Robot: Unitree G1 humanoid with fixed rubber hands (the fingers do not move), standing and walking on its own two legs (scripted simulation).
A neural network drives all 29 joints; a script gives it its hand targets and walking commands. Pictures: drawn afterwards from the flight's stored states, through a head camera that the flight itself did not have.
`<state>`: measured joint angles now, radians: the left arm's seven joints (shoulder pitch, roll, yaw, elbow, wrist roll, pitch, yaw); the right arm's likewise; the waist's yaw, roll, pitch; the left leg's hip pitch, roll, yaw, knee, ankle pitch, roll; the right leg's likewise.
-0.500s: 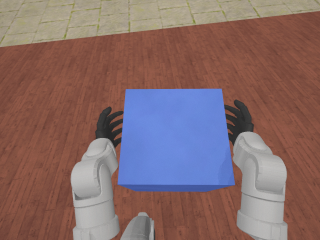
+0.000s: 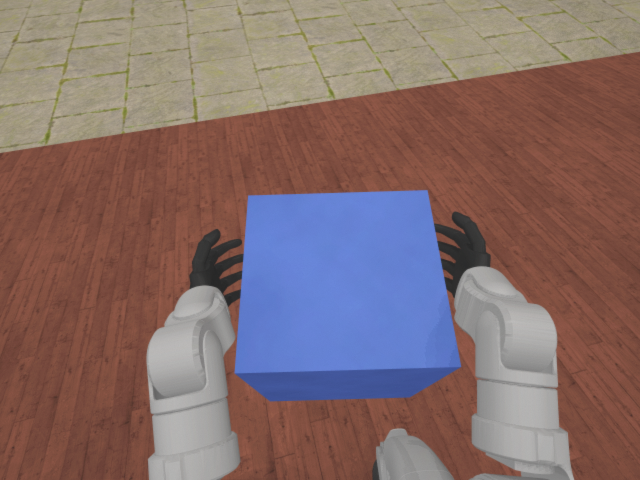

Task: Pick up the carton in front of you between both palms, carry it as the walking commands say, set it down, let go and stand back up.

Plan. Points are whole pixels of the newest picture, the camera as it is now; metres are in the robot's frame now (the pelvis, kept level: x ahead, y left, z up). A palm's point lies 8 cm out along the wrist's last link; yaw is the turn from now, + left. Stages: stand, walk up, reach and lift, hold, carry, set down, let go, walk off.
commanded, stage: carry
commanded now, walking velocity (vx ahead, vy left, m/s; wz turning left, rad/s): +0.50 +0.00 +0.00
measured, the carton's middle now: (338, 308) +0.33 -0.02 +0.00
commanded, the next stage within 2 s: none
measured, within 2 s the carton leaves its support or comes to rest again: neither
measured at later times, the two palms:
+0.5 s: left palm (219, 150) +0.63 +0.15 +0.03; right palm (388, 132) +0.66 -0.15 +0.03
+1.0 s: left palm (228, 77) +0.97 +0.16 -0.03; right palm (355, 68) +0.96 -0.14 -0.02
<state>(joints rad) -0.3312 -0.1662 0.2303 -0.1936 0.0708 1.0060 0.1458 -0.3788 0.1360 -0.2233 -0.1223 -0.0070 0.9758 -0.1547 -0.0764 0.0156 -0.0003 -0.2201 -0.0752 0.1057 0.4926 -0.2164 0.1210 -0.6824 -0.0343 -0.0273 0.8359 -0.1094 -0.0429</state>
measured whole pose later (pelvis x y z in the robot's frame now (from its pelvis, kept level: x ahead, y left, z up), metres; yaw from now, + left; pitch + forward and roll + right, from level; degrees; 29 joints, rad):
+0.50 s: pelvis +0.33 -0.02 -0.05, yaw +1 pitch +5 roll +1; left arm -0.37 -0.13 0.19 -0.10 0.00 0.99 0.17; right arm -0.34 0.15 -0.25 -0.14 -0.08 0.97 -0.14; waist 0.07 0.00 -0.03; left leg -0.68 0.05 -0.01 0.80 -0.09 0.04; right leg -0.23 0.08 -0.10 0.53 -0.24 -0.16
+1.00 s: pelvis +0.65 +0.03 -0.11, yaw +0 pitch +5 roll -1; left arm -0.32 -0.15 0.22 -0.15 0.06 0.98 0.15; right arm -0.37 0.13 -0.21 -0.08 -0.01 0.96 -0.17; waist -0.07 0.01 -0.03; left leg -0.25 -0.07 0.09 0.53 -0.21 0.11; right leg -0.70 -0.05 0.00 0.88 -0.15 -0.04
